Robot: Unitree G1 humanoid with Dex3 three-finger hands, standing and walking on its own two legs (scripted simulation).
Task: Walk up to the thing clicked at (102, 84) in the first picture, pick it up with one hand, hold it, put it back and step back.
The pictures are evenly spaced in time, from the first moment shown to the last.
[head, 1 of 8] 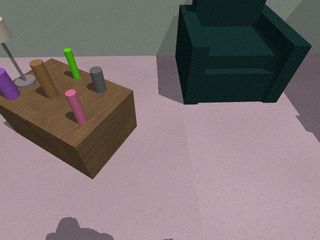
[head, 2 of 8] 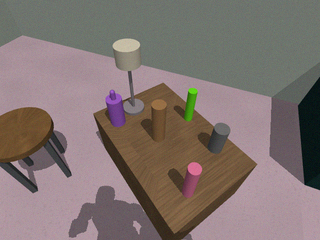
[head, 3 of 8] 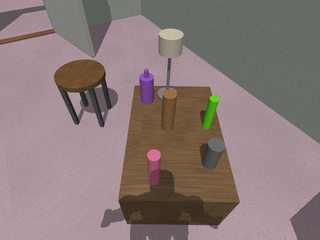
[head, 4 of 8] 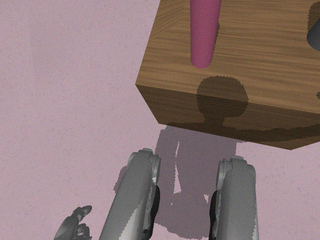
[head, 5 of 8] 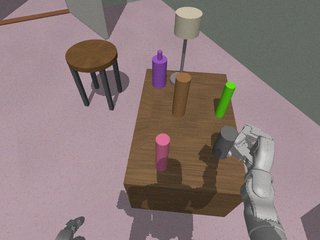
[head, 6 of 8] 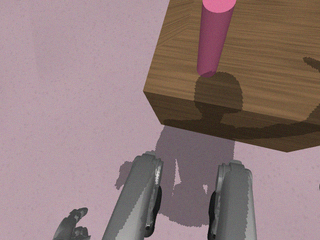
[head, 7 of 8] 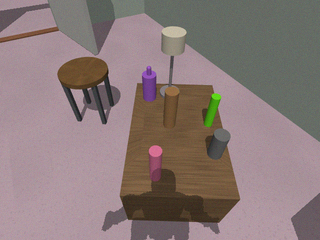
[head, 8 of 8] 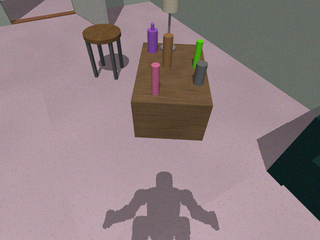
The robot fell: no
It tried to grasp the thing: yes
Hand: right
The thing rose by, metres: 0.01
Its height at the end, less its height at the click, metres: +0.00
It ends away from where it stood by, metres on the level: 0.05
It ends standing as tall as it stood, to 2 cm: yes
